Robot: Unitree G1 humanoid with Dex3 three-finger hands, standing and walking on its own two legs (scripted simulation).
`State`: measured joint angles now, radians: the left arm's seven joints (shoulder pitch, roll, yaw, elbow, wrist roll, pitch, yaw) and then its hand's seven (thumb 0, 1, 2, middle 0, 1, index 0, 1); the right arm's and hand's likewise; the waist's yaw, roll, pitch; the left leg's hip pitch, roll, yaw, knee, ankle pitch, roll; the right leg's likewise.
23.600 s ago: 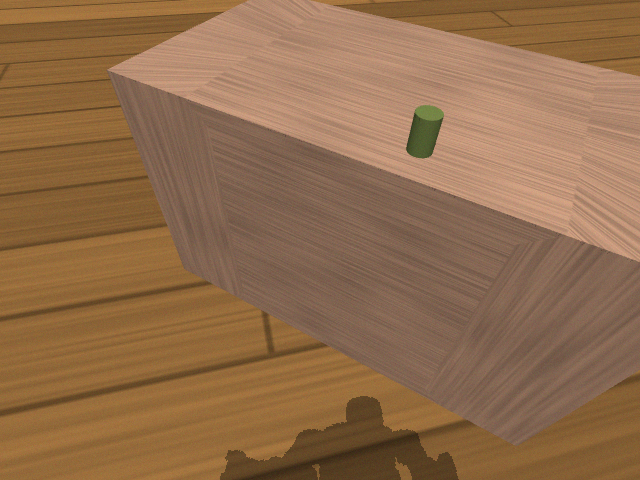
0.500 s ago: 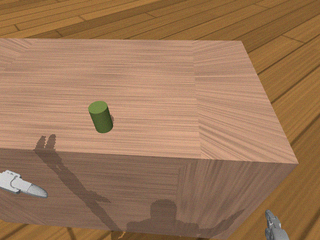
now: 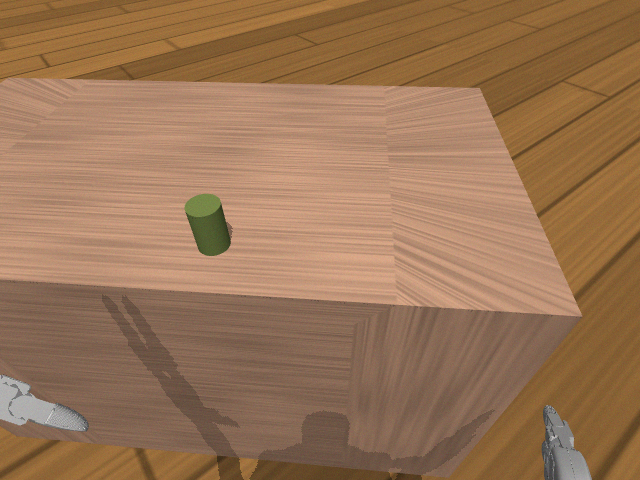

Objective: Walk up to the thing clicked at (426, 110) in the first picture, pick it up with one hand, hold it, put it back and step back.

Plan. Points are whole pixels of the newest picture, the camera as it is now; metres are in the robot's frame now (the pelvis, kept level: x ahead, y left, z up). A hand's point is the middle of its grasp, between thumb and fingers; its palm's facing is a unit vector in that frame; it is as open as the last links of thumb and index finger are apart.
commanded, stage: home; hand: left
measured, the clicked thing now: (208, 225) +0.45 +0.20 +0.07
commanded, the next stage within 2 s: none
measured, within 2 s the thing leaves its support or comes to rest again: neither
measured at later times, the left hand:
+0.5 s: hand (117, 401) +0.19 +0.24 +0.05, palm faces +0.26 -0.90 -0.34, open 17.7 cm
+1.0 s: hand (202, 440) +0.20 +0.18 -0.10, palm faces +0.08 -0.97 -0.22, open 17.7 cm
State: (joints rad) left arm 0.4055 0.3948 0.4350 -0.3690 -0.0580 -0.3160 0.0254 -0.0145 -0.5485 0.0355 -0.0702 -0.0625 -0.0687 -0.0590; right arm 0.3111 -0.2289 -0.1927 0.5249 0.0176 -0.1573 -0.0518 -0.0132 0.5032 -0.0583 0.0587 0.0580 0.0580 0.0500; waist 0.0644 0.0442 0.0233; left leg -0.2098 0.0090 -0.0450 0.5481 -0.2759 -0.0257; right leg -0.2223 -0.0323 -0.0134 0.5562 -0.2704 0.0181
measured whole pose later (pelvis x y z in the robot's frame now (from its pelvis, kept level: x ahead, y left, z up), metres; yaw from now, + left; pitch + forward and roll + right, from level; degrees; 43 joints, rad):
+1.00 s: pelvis +0.02 +0.01 +0.00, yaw -1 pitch +1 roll -1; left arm 0.24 0.17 0.02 0.53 0.00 -0.11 0.08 -0.02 -0.59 0.03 -0.05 -0.05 -0.05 -0.05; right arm 0.21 -0.20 0.00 0.72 -0.01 -0.09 -0.05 0.01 -0.90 -0.90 0.20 0.30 0.20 0.29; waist 0.00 0.00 0.05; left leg -0.26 0.02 -0.02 0.55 -0.30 -0.02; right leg -0.26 -0.02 0.00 0.53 -0.27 0.02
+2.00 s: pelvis -0.01 +0.01 +0.01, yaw -1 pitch -3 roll +0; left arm 0.20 0.37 -0.03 1.12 0.01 -0.01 0.00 -0.01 -0.59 0.03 -0.05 -0.05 -0.05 -0.04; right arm 0.20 -0.35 0.00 1.11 -0.02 0.01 0.02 0.00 -0.90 -0.90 0.20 0.30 0.20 0.30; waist 0.01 0.00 0.04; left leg -0.16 0.00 -0.01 0.40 -0.18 -0.01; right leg -0.19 -0.04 0.02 0.41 -0.17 0.03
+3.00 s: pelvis +0.01 +0.00 +0.01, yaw -2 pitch -3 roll +0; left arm 0.12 0.36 -0.01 1.13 0.01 -0.01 0.00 -0.01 -0.57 0.04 -0.05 -0.05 -0.05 -0.05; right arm 0.14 -0.36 0.00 1.12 -0.01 0.01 0.01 0.00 -0.90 -0.90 0.20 0.30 0.20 0.30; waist 0.00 0.01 0.06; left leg -0.11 0.03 -0.02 0.34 -0.19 -0.03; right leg -0.13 -0.02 0.01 0.35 -0.17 0.01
